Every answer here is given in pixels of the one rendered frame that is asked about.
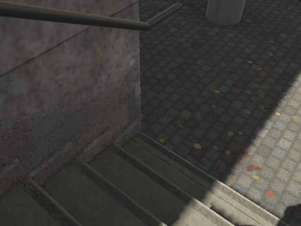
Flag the stairs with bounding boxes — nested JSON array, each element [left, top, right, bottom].
[[0, 131, 291, 226]]

